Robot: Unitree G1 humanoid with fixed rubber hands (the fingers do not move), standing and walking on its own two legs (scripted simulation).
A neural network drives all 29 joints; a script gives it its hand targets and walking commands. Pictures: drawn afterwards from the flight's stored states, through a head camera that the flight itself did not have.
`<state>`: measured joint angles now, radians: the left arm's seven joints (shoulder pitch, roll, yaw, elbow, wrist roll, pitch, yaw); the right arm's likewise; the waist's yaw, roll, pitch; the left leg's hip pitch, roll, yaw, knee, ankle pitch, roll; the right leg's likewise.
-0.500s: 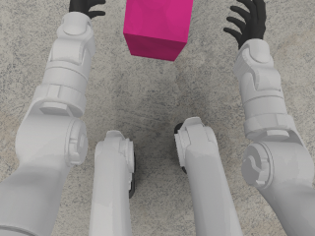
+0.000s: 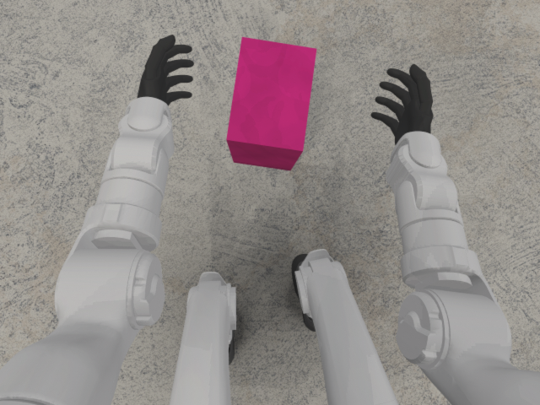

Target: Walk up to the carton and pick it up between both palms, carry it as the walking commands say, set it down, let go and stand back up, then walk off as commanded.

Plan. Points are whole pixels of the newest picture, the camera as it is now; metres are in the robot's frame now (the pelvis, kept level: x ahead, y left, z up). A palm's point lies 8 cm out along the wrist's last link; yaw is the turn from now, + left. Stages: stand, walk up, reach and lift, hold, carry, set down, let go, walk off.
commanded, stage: set down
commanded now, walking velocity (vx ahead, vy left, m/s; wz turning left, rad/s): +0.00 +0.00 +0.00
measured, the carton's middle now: (269, 113) +0.61 -0.07 -0.45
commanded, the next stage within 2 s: let go in 0.34 s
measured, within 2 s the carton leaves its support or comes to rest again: neither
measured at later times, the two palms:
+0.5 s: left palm (123, 84) +0.51 +0.12 -0.01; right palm (439, 116) +0.43 -0.21 +0.00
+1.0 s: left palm out of the picture +0.32 +0.18 +0.10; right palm out of the picture +0.26 -0.25 +0.11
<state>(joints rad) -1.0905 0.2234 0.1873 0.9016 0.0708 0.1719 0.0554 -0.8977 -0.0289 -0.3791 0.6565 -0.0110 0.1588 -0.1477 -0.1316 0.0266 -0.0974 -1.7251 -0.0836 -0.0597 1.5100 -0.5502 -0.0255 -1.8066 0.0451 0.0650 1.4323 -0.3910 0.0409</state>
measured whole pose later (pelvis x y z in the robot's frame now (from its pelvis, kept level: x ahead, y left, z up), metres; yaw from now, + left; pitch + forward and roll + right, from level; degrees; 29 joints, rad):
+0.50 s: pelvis +0.04 +0.00 +0.10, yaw +0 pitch +41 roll -1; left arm -0.91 0.12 0.27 0.88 0.23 0.08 0.08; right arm -0.72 0.04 -0.43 0.66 -0.18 0.06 -0.07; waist -0.11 0.03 -0.11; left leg -1.35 -0.06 -0.10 1.05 -0.41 -0.03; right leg -1.41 0.03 0.04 0.97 -0.27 0.02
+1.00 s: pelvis +0.08 -0.02 +0.19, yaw -1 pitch +11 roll +0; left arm -0.02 0.14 0.09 0.56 0.08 0.01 0.01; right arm 0.13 -0.18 -0.06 0.44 -0.01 0.03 0.06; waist -0.05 -0.01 0.02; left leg -0.44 -0.02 -0.09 0.60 -0.34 -0.02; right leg -0.54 0.04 0.07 0.60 -0.24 -0.01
